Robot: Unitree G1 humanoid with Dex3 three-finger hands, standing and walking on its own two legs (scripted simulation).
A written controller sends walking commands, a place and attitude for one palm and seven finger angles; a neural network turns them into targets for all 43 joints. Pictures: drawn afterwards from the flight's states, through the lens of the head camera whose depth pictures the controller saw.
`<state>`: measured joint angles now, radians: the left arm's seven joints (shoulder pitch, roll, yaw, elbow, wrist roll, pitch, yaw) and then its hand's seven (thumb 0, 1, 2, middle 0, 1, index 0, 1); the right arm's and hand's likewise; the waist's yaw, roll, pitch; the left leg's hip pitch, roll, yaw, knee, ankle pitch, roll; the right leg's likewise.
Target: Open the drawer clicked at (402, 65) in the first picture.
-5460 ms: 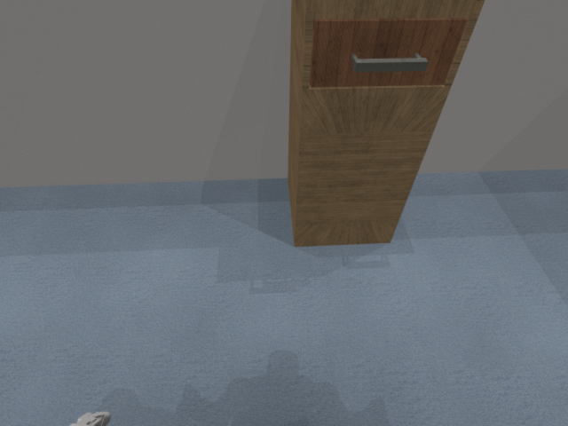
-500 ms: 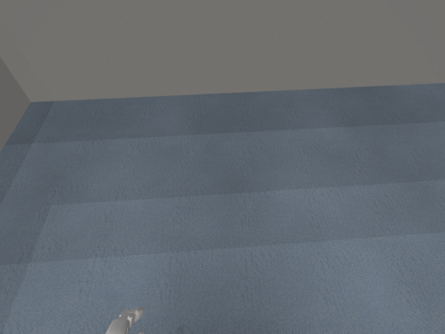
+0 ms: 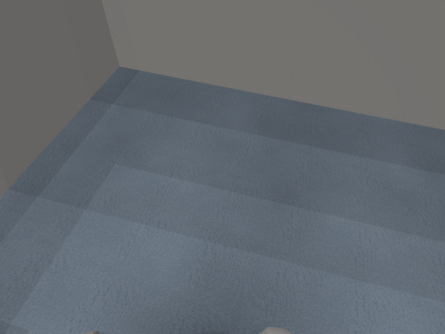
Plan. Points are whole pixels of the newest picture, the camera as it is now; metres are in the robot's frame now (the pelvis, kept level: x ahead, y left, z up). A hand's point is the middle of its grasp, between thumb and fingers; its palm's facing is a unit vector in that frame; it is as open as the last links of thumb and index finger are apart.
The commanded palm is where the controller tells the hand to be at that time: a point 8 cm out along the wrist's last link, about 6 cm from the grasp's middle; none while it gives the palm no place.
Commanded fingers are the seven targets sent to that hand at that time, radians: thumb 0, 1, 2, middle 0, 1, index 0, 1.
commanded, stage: turn to face it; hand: left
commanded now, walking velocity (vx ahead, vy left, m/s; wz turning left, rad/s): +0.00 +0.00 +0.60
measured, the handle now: out of the picture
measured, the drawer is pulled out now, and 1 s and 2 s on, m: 0.00 0.00 0.00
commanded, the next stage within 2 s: none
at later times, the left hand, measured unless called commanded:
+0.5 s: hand out of the picture -0.05 +0.15 -0.16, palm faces +0.37 -0.89 -0.27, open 7.4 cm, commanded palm none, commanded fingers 0.00 0.90 0.90 -0.20 -0.30 -0.20 -0.30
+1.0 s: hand out of the picture -0.07 +0.18 -0.15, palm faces +0.61 -0.73 -0.31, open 7.4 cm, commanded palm none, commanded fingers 0.00 0.90 0.90 -0.20 -0.30 -0.20 -0.30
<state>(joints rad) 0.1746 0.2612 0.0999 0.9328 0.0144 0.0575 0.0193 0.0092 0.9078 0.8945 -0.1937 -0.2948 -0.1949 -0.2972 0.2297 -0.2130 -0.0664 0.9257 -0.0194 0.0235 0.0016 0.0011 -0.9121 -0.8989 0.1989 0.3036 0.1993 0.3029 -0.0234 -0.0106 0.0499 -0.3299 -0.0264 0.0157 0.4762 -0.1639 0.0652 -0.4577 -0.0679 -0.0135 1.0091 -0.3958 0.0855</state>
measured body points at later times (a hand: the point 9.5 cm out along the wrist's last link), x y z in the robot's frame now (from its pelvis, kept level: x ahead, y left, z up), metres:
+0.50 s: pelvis -0.03 -0.06 +0.00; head +0.01 -0.06 +0.45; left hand -0.07 +0.19 -0.13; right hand +0.14 -0.28 -0.15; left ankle -0.08 +0.08 -0.68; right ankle -0.01 -0.17 -0.74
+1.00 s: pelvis -0.04 -0.06 -0.01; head +0.00 -0.06 +0.43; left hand -0.11 +0.22 -0.13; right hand +0.18 -0.22 -0.17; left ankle -0.10 +0.07 -0.73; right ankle +0.04 -0.14 -0.74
